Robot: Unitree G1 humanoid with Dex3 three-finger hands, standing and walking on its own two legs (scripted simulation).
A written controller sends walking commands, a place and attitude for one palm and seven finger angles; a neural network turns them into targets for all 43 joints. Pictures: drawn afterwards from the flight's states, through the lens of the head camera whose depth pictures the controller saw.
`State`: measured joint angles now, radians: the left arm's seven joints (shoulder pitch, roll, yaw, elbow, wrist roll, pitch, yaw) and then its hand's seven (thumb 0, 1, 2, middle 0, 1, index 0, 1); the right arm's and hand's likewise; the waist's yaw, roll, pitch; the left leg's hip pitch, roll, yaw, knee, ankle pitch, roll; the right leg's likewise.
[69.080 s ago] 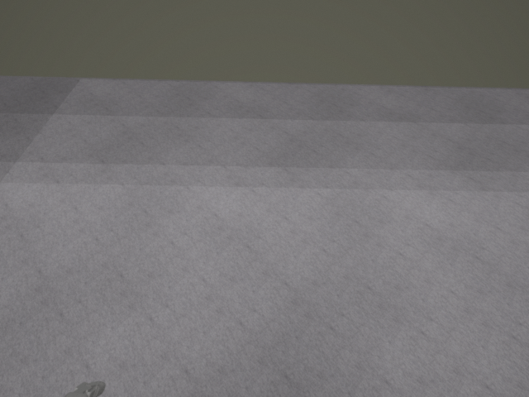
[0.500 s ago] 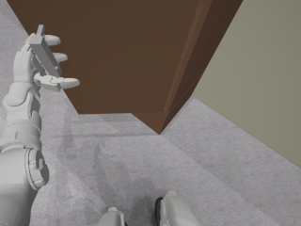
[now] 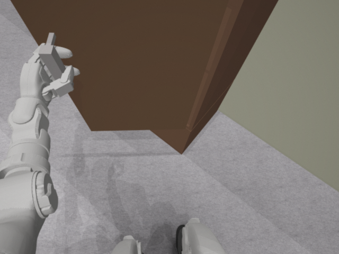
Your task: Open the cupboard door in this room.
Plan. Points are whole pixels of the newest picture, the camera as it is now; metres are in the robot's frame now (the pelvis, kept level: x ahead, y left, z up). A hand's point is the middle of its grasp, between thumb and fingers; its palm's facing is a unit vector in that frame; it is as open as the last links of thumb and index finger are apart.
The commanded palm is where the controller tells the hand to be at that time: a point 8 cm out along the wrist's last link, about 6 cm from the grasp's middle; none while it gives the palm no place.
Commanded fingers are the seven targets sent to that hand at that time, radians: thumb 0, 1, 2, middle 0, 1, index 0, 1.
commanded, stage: pull the door open along its arc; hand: left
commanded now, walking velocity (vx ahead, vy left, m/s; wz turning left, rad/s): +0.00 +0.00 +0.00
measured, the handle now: (60, 63) +0.54 +0.22 +0.07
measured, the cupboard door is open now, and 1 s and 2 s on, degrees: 42 74 86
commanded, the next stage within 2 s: open thumb and fingers to let go in 1.18 s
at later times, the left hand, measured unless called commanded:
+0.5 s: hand (68, 110) +0.42 +0.19 +0.07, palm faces -0.05 -1.00 -0.02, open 6.1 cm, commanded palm +0.35 +0.25 +0.07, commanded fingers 0.00 0.90 0.90 -0.40 -1.35 -0.40 -1.35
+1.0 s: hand (103, 157) +0.31 +0.11 +0.07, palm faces +0.39 -0.92 +0.00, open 6.3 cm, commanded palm +0.24 +0.15 +0.07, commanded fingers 0.00 0.90 0.90 -0.40 -1.35 -0.40 -1.35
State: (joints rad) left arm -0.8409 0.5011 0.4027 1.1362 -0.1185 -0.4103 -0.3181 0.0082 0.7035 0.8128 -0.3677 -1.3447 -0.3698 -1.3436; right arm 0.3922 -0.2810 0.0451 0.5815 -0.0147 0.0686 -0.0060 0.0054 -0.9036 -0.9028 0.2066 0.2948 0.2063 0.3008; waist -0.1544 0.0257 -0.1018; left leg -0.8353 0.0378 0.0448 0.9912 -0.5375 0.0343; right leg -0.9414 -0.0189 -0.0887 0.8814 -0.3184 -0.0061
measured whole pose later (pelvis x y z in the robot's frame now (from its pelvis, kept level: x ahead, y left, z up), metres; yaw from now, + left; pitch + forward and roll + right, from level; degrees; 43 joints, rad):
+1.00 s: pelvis +0.01 -0.02 +0.02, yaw +2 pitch +12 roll +0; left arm 0.08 -0.03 -0.04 0.18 0.00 -0.32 0.38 0.03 0.67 0.75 -0.31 -1.30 -0.33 -1.31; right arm 0.21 -0.18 0.02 0.53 -0.06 0.01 0.02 0.01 -0.90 -0.90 0.21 0.29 0.21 0.30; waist 0.00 0.03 -0.12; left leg -0.54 0.02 0.04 0.83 -0.50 0.00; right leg -0.68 -0.03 -0.09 0.81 -0.34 -0.03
